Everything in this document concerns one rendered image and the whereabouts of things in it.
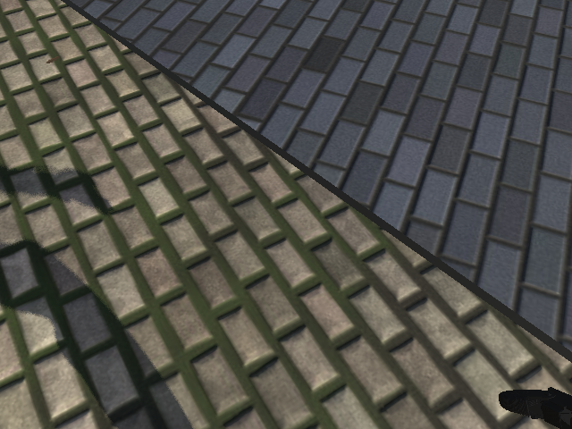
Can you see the robot right hand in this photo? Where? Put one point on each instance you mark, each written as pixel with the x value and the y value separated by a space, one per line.
pixel 554 406

